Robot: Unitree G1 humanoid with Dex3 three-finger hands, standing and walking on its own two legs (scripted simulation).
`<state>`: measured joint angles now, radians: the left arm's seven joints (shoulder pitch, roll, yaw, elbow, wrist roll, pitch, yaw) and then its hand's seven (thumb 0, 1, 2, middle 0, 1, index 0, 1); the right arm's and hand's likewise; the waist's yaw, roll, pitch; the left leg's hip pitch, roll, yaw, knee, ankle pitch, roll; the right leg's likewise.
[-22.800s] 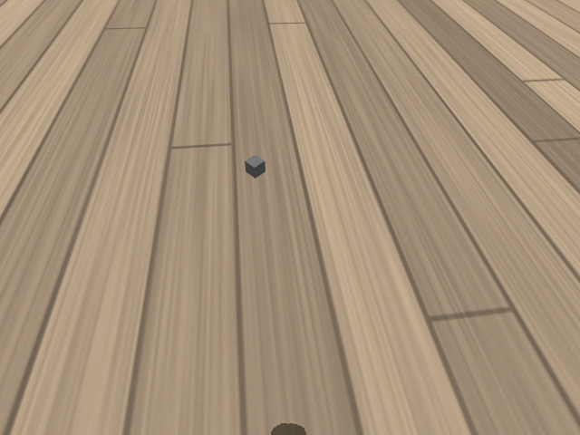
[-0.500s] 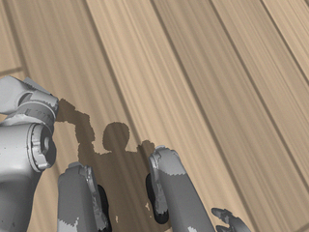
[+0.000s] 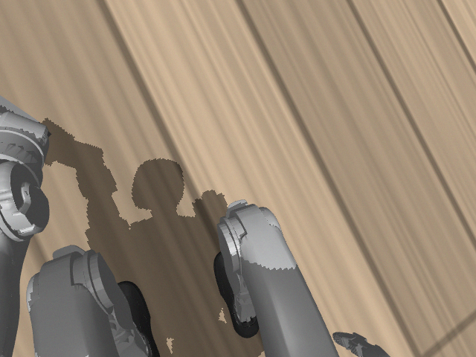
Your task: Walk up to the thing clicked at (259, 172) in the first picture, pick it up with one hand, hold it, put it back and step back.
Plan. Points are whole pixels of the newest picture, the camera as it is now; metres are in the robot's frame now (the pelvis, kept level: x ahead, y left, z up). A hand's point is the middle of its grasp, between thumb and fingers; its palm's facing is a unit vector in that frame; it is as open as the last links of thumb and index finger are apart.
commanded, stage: crouch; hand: left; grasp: from above
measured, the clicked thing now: (9, 131) +0.53 +0.25 -0.19
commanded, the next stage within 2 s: lower in 0.50 s
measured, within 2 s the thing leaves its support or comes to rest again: rests again in 1.50 s
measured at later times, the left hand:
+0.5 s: hand (17, 143) +0.51 +0.24 -0.20, palm faces -0.17 -0.40 -0.90, open 9.6 cm
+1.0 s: hand (33, 151) +0.50 +0.24 -0.25, palm faces -0.23 -0.40 -0.89, open 9.6 cm
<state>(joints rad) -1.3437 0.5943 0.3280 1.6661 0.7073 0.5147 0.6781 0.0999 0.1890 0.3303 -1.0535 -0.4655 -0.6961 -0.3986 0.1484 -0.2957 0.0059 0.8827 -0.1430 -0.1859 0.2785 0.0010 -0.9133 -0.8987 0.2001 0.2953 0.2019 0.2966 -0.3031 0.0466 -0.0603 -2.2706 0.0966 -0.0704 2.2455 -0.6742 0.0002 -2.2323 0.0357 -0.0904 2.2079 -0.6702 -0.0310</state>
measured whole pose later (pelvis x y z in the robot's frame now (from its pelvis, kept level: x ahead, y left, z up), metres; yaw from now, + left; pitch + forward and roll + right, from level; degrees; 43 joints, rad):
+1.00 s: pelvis +0.00 +0.00 -0.05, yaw -4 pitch +35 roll -8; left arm -1.41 0.79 0.32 1.80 0.73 0.47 0.71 0.05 0.20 0.37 -0.99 -0.65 -0.64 -0.45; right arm 0.14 -0.32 0.17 0.79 -0.21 -0.21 0.39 0.00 -0.93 -0.90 0.20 0.30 0.20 0.30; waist -0.40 -0.02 0.12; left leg -2.37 0.09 -0.16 2.42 -0.69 0.00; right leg -2.29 0.04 -0.16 2.33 -0.66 -0.02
